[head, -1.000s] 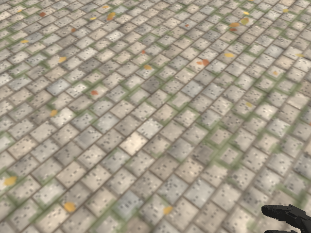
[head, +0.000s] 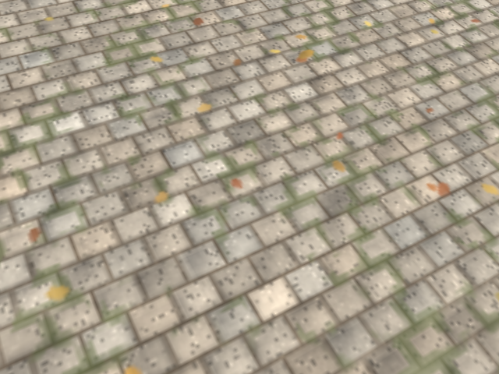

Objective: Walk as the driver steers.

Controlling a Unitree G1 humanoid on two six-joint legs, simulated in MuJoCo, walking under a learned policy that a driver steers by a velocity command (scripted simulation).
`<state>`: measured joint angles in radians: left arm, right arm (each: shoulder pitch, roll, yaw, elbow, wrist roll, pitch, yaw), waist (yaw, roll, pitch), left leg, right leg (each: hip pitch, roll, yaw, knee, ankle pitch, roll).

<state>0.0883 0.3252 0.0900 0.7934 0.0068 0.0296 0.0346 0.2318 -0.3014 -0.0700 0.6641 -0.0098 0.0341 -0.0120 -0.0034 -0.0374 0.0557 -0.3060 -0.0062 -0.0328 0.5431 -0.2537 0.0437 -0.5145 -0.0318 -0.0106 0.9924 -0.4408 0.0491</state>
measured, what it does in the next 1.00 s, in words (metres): steps to the left, turning left: right foot, then left foot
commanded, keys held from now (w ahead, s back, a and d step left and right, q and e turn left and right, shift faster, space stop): q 0.54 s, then w+q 0.42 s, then w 0.04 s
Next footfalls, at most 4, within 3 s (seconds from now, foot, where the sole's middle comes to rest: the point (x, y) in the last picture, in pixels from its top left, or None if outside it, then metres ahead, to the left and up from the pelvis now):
0.38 right None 0.08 -0.13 -0.77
0.82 left None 0.00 0.14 -0.78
1.32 right None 0.42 0.21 -0.77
1.76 left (31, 331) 0.55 0.54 -0.78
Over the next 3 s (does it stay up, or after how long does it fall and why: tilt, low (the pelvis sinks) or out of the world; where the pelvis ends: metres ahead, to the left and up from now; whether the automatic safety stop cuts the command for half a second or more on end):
stays up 0.93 0.44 0.00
